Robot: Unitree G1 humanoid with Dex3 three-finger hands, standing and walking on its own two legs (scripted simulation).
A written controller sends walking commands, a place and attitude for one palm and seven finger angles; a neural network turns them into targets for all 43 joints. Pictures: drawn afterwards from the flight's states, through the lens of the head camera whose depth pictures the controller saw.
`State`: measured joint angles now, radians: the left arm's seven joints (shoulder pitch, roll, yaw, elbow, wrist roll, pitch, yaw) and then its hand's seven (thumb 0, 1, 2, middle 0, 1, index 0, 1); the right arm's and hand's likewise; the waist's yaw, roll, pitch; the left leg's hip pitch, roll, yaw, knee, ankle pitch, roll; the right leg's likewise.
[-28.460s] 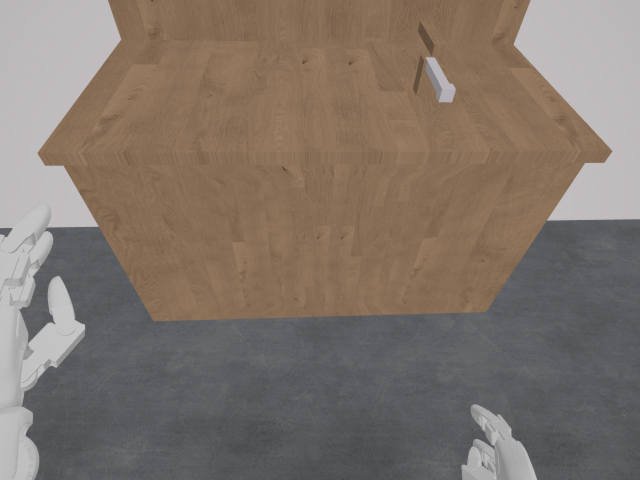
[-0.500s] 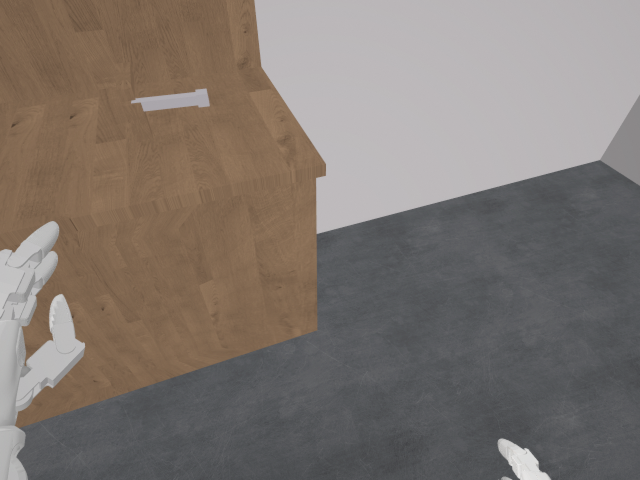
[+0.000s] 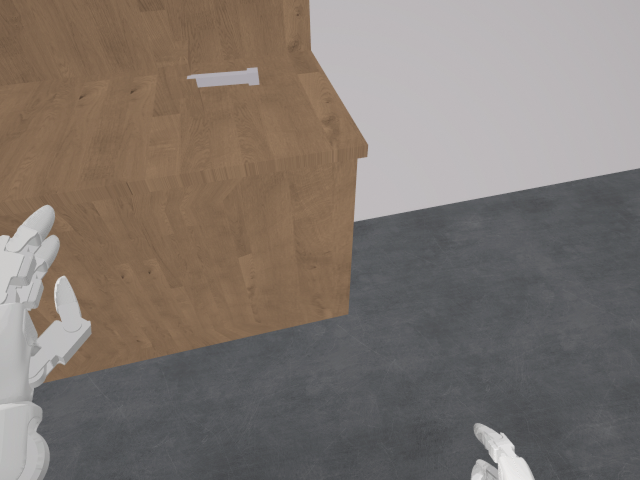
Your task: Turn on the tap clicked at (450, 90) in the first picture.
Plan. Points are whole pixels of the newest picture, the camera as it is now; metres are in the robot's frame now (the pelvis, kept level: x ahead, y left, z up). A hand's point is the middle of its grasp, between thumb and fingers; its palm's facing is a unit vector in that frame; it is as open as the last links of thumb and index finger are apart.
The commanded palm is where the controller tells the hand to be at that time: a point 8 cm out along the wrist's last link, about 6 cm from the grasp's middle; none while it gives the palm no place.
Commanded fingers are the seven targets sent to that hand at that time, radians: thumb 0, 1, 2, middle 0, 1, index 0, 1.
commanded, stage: stop stepping back and stand still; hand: left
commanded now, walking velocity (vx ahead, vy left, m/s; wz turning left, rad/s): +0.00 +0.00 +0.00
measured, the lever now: (253, 76) +0.90 +0.22 +0.10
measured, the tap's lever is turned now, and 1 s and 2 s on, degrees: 84 84 84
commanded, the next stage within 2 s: stand and check the lever's angle in 0.04 s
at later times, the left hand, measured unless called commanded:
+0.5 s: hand (97, 297) +0.25 +0.24 +0.17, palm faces +0.36 -0.84 -0.41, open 7.4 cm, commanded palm +0.19 +0.28 +0.18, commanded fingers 0.00 0.90 0.90 -0.20 -0.30 -0.20 -0.30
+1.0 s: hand (88, 302) +0.24 +0.25 +0.16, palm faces +0.38 -0.84 -0.39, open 7.4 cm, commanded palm +0.19 +0.29 +0.18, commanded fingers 0.00 0.90 0.90 -0.20 -0.30 -0.20 -0.30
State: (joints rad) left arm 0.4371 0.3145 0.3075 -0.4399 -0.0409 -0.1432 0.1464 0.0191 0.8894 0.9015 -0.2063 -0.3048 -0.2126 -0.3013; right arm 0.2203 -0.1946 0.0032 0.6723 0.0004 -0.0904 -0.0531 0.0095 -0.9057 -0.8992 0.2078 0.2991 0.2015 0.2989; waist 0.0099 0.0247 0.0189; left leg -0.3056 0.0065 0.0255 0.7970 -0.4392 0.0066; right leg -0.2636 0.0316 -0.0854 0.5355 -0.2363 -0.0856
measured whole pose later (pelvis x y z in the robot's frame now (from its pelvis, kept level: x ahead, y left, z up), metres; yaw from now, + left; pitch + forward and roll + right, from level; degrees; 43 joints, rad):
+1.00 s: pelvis +0.02 +0.01 +0.01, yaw -1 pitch +0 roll -1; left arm 0.48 0.35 0.30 -0.45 -0.05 -0.11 0.17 0.02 0.89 0.90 -0.21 -0.30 -0.21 -0.30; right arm 0.19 -0.22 0.00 0.61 0.00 -0.07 -0.08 0.01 -0.91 -0.90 0.21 0.30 0.20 0.30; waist 0.01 0.04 0.01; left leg -0.22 0.03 0.06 0.44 -0.23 0.01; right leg -0.21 0.06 -0.06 0.38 -0.18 -0.06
